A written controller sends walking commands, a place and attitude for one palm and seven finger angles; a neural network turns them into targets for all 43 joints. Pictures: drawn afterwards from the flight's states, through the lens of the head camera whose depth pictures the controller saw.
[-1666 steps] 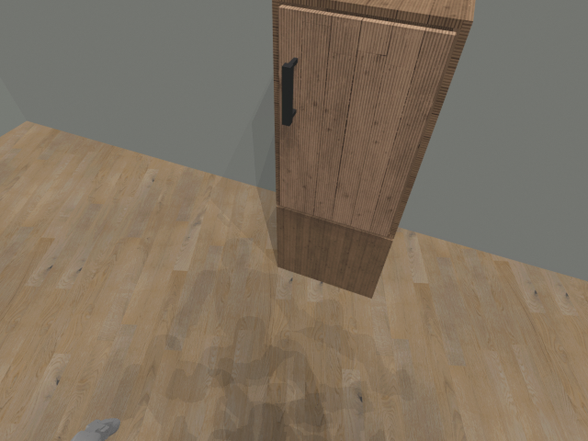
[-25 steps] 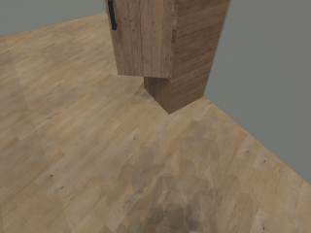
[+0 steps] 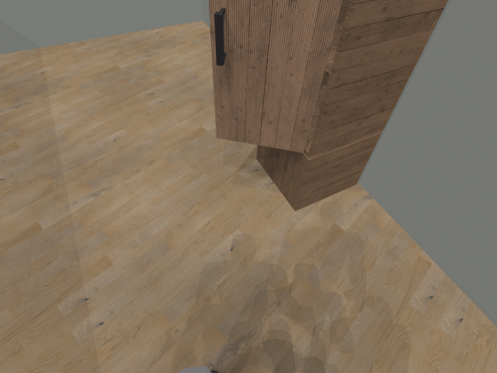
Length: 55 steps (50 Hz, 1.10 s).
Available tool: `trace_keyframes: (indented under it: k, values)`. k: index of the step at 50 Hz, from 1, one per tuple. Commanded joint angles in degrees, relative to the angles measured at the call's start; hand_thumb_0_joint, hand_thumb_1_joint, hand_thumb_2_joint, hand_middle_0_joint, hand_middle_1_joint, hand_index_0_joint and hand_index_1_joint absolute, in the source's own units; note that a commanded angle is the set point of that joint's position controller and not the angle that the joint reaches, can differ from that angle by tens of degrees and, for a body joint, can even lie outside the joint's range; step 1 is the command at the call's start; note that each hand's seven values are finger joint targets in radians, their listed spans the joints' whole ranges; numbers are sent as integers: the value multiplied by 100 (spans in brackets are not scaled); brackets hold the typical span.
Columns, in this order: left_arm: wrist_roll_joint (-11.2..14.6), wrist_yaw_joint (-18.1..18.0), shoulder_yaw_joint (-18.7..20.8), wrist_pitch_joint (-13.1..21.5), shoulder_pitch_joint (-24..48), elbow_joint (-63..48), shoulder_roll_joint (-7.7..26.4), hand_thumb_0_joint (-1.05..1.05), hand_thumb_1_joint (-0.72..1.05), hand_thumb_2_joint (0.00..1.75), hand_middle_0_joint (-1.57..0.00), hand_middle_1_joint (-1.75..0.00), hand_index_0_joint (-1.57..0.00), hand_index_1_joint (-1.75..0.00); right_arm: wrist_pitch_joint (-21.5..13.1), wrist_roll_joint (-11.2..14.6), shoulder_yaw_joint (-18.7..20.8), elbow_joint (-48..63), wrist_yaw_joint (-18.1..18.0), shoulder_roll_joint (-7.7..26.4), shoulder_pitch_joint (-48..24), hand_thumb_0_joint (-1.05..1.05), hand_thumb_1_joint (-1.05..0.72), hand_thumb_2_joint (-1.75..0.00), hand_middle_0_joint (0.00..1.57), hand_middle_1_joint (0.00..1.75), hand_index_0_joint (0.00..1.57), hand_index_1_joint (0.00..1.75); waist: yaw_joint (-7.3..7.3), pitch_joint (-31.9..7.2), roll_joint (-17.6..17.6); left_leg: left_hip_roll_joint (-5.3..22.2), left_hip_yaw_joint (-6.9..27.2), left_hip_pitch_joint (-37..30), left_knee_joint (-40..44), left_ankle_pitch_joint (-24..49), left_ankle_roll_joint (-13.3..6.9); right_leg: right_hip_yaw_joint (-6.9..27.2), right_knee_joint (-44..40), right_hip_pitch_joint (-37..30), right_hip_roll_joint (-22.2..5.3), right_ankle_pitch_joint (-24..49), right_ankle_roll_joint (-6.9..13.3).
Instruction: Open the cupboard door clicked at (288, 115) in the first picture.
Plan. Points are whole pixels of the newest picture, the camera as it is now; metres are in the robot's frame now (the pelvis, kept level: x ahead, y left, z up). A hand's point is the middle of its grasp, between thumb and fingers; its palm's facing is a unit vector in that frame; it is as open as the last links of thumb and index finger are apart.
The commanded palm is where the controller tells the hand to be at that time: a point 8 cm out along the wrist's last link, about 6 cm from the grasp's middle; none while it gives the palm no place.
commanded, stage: take the last steps up to it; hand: left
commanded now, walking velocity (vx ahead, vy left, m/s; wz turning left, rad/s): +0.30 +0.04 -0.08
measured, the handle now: (221, 37) +0.96 +0.19 +0.06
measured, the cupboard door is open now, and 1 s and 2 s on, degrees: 51 51 51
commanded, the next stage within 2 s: come to a stop and stand still in 0.82 s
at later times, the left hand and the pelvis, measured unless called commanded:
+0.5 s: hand (183, 276) +0.31 +0.17 -0.14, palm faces -0.06 -0.97 -0.22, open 7.3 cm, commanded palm none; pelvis +0.17 -0.01 +0.00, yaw -3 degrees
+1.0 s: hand (164, 270) +0.33 +0.22 -0.18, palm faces +0.04 -0.99 -0.15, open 7.3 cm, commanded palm none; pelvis +0.35 +0.05 +0.01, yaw -2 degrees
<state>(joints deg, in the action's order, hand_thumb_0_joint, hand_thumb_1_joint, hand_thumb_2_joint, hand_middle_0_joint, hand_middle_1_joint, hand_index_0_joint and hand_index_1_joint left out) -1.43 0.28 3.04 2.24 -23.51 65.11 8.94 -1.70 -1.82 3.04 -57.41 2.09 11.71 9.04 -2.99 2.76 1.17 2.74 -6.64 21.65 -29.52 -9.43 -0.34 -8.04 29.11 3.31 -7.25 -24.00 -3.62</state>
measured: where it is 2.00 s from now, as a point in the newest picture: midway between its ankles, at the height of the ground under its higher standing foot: (250, 339)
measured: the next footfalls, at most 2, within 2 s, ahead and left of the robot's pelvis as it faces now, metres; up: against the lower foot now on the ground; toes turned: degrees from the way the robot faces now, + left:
right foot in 0.44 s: +0.25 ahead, -0.11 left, +0.00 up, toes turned -11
left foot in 0.84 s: +0.44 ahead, +0.13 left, +0.00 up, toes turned +5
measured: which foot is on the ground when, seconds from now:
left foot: down 0.00-0.46, up 0.48-0.82, down 0.84-1.00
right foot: down 0.00-0.00, up 0.02-0.42, down 0.44-0.86, up 0.88-1.00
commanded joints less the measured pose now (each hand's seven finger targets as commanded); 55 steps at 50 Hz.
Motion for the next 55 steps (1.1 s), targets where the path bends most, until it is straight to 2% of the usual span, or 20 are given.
trace_keyframes:
  k: [1, 4, 7, 15, 20, 21, 22, 23, 24, 28, 30, 37, 40, 41, 42, 43, 44, 46, 50, 55]
  values:
    - [49, -17, 19, 98, 707, -830, 461, 0, 90, 90, -20, -30, -20, -30, -72, -29, 319, -292, -295, 1395, 2227, 0, -90, -90, 20, 30, 20, 30, 1073, -720, -1464, 2191, 2912, -3007, 1472, -750, -1186, 400, 4038, 3406, 287, -948, 444]
    - [0, 47, 40, 27, 815, -694, 432, 0, 90, 90, -20, -30, -20, -30, -156, 6, 114, 24, -315, 730, 1042, 0, -90, -90, 20, 30, 20, 30, 538, -96, -925, 1780, 2022, -1249, 1848, -1245, -930, 714, 4242, 3192, -175, 117, 436]
    - [-14, 92, 35, -71, 680, -655, 249, 0, 90, 90, -20, -30, -20, -30, -261, 19, 47, -49, -344, 534, 1005, 0, -90, -90, 20, 30, 20, 30, 341, 7, -680, 1482, 1302, -1076, 2020, -352, -858, 623, 3609, 2969, -145, 627, 351]
    - [-5, 132, 64, -93, 1516, -1068, 294, 0, 90, 90, -20, -30, -20, -30, -228, -15, 82, -186, -291, 571, 1170, 0, -90, -90, 20, 30, 20, 30, 374, 119, -506, 1388, 890, -1196, 2121, -435, -999, 387, 1347, 2379, 46, 1083, 324]
    - [-24, 121, 93, -11, 1384, -1036, 489, 0, 90, 90, -20, -30, -20, -30, -175, -18, 14, -341, -285, 523, 1325, 0, -90, -90, 20, 30, 20, 30, 222, 25, -314, 1035, 500, -1176, 1098, 170, -639, 80, 53, 1125, 409, 1300, 420]
    - [-31, 96, 152, 43, 885, -877, 683, 0, 90, 90, -20, -30, -20, -30, -194, 26, -15, -343, -276, 424, 1289, 0, -90, -90, 20, 30, 20, 30, -9, -207, -5, 718, 217, -734, 237, 384, -451, 351, -213, 99, 303, 1457, 550]
    - [-56, 49, 259, 117, 106, -644, 1133, 0, 90, 90, -20, -30, -20, -30, -214, 90, -41, -240, -241, 248, 1227, 0, -90, -90, 20, 30, 20, 30, -299, -635, 991, 137, -259, 468, -1125, -400, -156, 1799, -593, -1248, -772, 1499, 978]
    - [26, 11, 353, 110, -443, -489, 1636, 0, 90, 90, -20, -30, -20, -30, -178, 102, -45, -74, -207, 262, 1119, 0, -90, -90, 20, 30, 20, 30, -419, -739, 1797, -252, -257, 1471, -2675, -2593, 17, 3288, -1396, -1711, -1917, 1343, 1633]
    - [72, -59, 337, 74, -315, -540, 1486, 0, 90, 90, -20, -30, -20, -30, -124, 79, 19, -14, -197, 449, 877, 0, -90, -90, 20, 30, 20, 30, -370, -404, 1104, 34, 391, 1723, -3399, -2403, -23, 3257, -1619, -1252, -1995, 946, 1785]
    - [84, -82, 102, 202, 604, -734, 697, 0, 90, 90, -20, -30, -20, -30, -18, 43, 1, -162, -165, 68, 713, 0, -90, -90, 20, 30, 20, 30, 202, -60, 584, 433, 548, 1216, -3098, -959, 192, 1325, -1752, 109, -1173, 2378, 1227]
    - [68, -73, 86, 265, 635, -679, 688, 0, 90, 90, -20, -30, -20, -30, 24, 50, -14, -217, -119, -63, 846, 0, -90, -90, 20, 30, 20, 30, 319, -188, 566, 384, 351, 914, -2497, -662, 269, 828, -1763, 198, -977, 2748, 1170]
    - [26, -54, 99, 253, 324, -343, 901, 0, 90, 90, -20, -30, -20, -30, -42, 50, -17, 73, -23, -98, 103, 0, -90, -90, 20, 30, 20, 30, 136, 8, 672, 57, -5, 357, -661, -340, 212, 731, -1452, 147, -934, 2797, 1114]
    - [49, -55, 92, 183, 472, -304, 914, 0, 90, 90, -20, -30, -20, -30, -106, 27, 20, -57, -68, 139, 573, 0, -90, -90, 20, 30, 20, 30, 490, 63, 470, -151, -143, -978, 152, 88, 101, 485, -772, 868, -687, 2421, 868]
    - [54, -40, 54, 156, 455, -357, 802, 0, 90, 90, -20, -30, -20, -30, -142, 10, 86, -219, -117, 446, 1143, 0, -90, -90, 20, 30, 20, 30, 726, -227, -148, 71, 185, -1913, 288, 200, -40, 281, 191, 1378, -434, 2233, 718]
    - [79, -31, 10, 132, 291, -454, 553, 0, 90, 90, -20, -30, -20, -30, -171, -61, 209, -341, -194, 998, 1762, 0, -90, -90, 20, 30, 20, 30, 891, -685, -1271, 1266, 1692, -2773, 536, 407, -575, -172, 1587, 2325, 220, 693, 438]
    - [86, -45, -46, 127, 392, -625, 434, 0, 90, 90, -20, -30, -20, -30, -111, -40, 255, -362, -276, 1299, 2155, 0, -90, -90, 20, 30, 20, 30, 994, -989, -1830, 2099, 2824, -2965, 1180, 647, -1152, -29, 3183, 2791, 622, -1138, 383]
    - [62, -60, -46, 86, 643, -764, 507, 0, 90, 90, -20, -30, -20, -30, -62, -6, 229, -284, -313, 1289, 1955, 0, -90, -90, 20, 30, 20, 30, 908, -588, -1273, 2221, 2847, -2436, 1295, 318, -1324, 458, 3898, 2987, 391, -1075, 481]
    - [42, -48, -24, 44, 745, -610, 419, 0, 90, 90, -20, -30, -20, -30, -122, 22, 74, -87, -355, 758, 1106, 0, -90, -90, 20, 30, 20, 30, 555, -241, -1015, 1798, 2175, -1335, 1564, 224, -1052, 730, 4188, 2979, 71, -207, 448]
    - [104, -107, -98, -197, 167, -291, 189, 0, 90, 90, -20, -30, -20, -30, -196, 56, -156, -6, -486, 408, 512, 0, -90, -90, 20, 30, 20, 30, 115, -513, -376, 1419, 928, -836, 1327, 3161, -728, 861, 2906, 1805, 88, 465, 179]
    - [45, -142, 24, -450, 511, -551, 478, 0, 90, 90, -20, -30, -20, -30, 45, 64, -7, -87, -565, 696, 560, 0, -90, -90, 20, 30, 20, 30, 263, -670, -633, 1656, 965, -1226, 942, 3834, -907, 673, 2319, 1853, 351, 189, 177]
